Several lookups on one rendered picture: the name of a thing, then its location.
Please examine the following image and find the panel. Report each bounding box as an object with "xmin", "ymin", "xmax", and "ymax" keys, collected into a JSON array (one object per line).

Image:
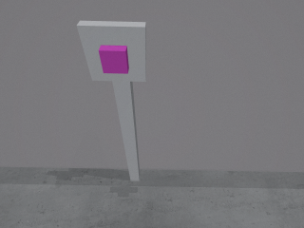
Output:
[{"xmin": 77, "ymin": 20, "xmax": 146, "ymax": 181}]

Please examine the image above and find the button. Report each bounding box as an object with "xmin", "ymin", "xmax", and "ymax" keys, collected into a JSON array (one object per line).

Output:
[{"xmin": 99, "ymin": 45, "xmax": 129, "ymax": 74}]

